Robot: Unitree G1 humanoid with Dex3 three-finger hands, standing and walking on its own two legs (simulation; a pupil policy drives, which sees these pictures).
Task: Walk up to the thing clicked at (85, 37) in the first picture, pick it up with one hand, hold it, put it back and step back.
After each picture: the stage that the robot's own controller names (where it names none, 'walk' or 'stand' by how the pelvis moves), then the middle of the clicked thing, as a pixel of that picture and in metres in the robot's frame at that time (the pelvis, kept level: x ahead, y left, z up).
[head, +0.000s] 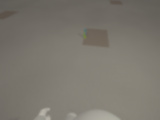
stand; (84, 33) +2.03 +0.19 -0.65
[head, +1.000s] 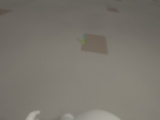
walk; (83, 39) +1.89 +0.13 -0.65
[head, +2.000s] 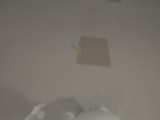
walk; (79, 47) +1.29 +0.18 -0.65
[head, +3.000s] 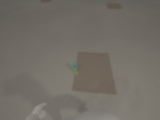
walk; (75, 69) +0.82 +0.21 -0.63
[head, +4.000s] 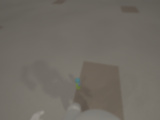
walk; (78, 83) +0.56 +0.20 -0.64
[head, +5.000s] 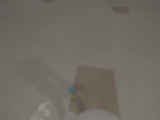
stand; (72, 92) +0.42 +0.20 -0.64
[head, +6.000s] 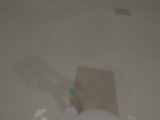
stand; (72, 92) +0.41 +0.18 -0.64
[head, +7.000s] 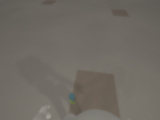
stand; (72, 98) +0.35 +0.18 -0.66
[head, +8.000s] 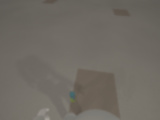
stand; (72, 97) +0.37 +0.18 -0.66
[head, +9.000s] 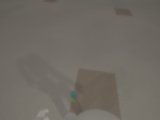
stand; (73, 96) +0.37 +0.16 -0.66
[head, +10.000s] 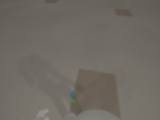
stand; (73, 97) +0.37 +0.17 -0.66
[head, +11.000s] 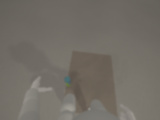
go down; (68, 81) +0.39 +0.19 -0.56
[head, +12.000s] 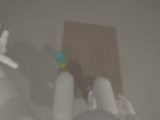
go down; (60, 60) +0.44 +0.25 -0.28
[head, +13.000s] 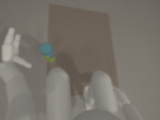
close in; (48, 54) +0.42 +0.28 -0.21
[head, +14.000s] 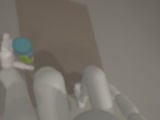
close; (25, 53) +0.40 +0.31 -0.15
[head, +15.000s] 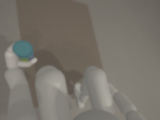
lift; (26, 55) +0.37 +0.31 -0.15
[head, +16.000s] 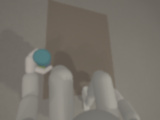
lift; (44, 62) +0.32 +0.29 -0.10
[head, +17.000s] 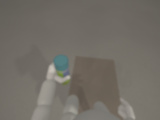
lift; (63, 72) +0.31 +0.17 +0.06
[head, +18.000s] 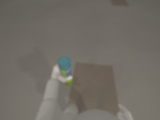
hold; (66, 73) +0.33 +0.16 +0.03
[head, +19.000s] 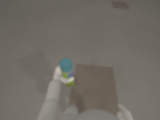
crouch; (68, 74) +0.32 +0.15 +0.03
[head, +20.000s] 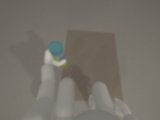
crouch; (59, 56) +0.42 +0.21 -0.04
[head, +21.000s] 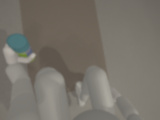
lower; (24, 51) +0.40 +0.32 -0.17
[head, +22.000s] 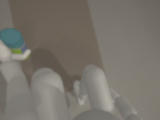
lower; (18, 47) +0.42 +0.33 -0.16
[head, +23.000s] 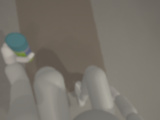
lower; (23, 50) +0.40 +0.33 -0.16
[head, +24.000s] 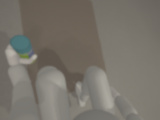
lower; (26, 52) +0.38 +0.32 -0.16
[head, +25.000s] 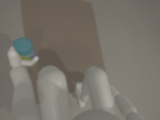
loosen; (28, 54) +0.38 +0.32 -0.16
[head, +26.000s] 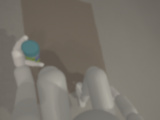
withdraw; (32, 55) +0.38 +0.30 -0.16
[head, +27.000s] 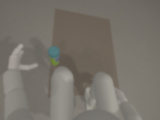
stand; (54, 57) +0.40 +0.27 -0.20
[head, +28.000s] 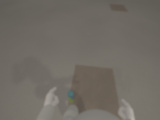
stand; (71, 96) +0.35 +0.17 -0.58
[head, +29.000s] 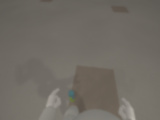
stand; (71, 96) +0.37 +0.18 -0.60
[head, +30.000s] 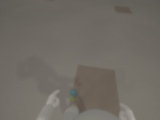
stand; (72, 95) +0.37 +0.18 -0.61
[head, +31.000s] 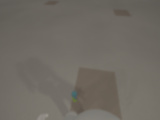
stand; (74, 96) +0.38 +0.17 -0.65
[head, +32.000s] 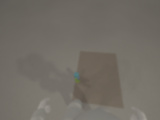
walk; (77, 77) +0.52 +0.18 -0.62
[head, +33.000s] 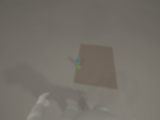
walk; (78, 63) +0.80 +0.17 -0.62
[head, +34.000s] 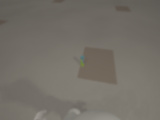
stand; (82, 61) +1.04 +0.19 -0.64
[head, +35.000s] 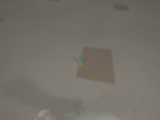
stand; (80, 61) +1.04 +0.17 -0.66
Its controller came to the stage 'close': yes
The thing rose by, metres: 0.68
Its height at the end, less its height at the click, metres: +0.00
